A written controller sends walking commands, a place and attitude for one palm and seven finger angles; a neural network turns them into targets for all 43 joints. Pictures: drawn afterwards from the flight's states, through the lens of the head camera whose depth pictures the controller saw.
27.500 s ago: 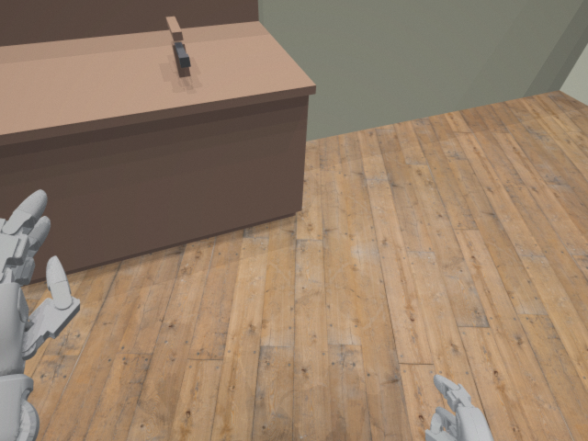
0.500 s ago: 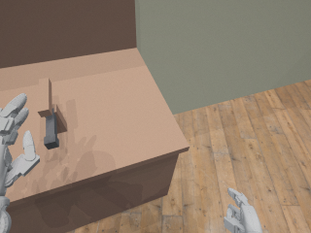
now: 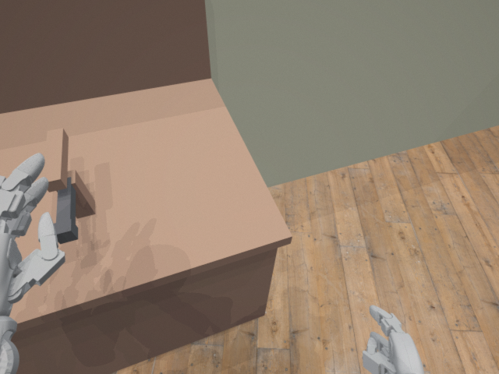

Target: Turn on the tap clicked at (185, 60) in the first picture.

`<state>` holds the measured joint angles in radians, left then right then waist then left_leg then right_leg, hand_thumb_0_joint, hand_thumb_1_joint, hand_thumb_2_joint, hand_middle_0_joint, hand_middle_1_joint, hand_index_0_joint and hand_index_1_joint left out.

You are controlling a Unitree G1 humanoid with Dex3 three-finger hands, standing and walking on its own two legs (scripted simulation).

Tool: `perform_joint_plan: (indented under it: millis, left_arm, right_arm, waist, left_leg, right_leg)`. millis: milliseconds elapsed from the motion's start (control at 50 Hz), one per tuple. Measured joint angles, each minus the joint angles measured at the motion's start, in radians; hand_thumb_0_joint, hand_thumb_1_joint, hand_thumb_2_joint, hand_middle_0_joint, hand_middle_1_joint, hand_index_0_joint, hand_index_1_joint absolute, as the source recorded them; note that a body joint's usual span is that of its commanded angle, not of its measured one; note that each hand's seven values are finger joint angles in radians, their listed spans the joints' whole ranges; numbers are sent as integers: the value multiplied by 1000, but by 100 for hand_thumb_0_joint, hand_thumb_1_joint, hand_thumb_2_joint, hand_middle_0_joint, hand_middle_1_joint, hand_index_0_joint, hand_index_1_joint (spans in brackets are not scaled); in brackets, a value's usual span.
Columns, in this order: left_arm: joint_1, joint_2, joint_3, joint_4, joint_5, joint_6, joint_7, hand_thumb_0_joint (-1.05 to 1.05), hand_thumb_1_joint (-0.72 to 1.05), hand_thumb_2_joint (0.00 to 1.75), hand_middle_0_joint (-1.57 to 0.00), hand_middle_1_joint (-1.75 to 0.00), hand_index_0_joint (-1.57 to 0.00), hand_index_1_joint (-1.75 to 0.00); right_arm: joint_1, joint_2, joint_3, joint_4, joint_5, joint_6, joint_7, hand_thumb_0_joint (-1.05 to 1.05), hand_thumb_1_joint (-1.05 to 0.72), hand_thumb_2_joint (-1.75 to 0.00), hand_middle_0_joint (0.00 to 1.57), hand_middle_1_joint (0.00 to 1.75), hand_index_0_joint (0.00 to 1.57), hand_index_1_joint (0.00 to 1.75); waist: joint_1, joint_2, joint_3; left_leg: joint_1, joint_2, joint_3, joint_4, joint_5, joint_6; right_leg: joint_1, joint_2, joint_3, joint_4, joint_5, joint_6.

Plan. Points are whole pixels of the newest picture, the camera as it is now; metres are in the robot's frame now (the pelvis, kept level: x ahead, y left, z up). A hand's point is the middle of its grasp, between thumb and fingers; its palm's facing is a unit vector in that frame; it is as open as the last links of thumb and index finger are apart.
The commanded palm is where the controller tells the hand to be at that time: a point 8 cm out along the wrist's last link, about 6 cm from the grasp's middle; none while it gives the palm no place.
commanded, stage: shuffle to correct the standing spot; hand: left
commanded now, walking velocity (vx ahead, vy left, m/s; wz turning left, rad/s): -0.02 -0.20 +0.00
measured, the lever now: (65, 231) +0.32 +0.33 +0.03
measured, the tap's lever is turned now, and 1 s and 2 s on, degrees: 0 0 0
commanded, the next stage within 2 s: none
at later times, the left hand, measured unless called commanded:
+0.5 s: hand (48, 259) +0.21 +0.24 +0.16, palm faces +0.30 -0.87 -0.39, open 7.5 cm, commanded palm +0.16 +0.29 +0.18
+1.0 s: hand (44, 265) +0.20 +0.24 +0.16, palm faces +0.31 -0.87 -0.37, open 7.5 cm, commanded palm +0.15 +0.29 +0.18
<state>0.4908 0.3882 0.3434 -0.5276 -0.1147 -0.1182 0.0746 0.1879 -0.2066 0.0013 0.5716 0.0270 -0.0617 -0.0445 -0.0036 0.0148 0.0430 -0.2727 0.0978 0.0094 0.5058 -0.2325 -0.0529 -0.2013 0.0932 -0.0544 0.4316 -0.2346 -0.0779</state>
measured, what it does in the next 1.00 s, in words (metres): stands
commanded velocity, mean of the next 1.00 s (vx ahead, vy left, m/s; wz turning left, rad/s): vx -0.03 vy -0.20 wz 0.00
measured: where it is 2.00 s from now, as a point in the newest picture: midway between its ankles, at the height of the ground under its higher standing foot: outside the picture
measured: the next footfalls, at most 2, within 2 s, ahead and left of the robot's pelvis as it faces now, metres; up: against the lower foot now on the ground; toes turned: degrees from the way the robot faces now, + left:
none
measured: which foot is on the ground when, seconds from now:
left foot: down 0.00-1.00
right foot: down 0.00-1.00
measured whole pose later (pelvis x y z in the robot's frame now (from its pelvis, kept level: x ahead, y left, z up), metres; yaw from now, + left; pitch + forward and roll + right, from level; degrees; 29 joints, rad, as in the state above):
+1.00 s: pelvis -0.01 +0.01 +0.00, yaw +0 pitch +0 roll -1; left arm 0.49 0.39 0.34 -0.53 -0.11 -0.12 0.09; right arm 0.19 -0.20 0.01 0.57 0.03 -0.06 -0.04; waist 0.00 0.01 0.04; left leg -0.27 0.09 0.01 0.48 -0.20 -0.04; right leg -0.20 0.08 -0.05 0.41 -0.20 -0.07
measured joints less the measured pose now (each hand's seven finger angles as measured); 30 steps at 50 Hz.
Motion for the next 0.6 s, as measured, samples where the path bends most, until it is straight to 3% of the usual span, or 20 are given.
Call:
perform_joint_plan:
  millis: [600]
  left_arm:
    - [6,12,4,-18,-1,-6,3,1,89,90,-21,-30,-21,-30]
  right_arm:
    - [-9,11,4,-8,-1,2,6,1,-90,-90,20,30,20,30]
  waist:
    - [7,-12,10]
  left_leg:
    - [10,-11,2,-24,21,7]
  right_leg:
    - [12,-10,1,-25,21,11]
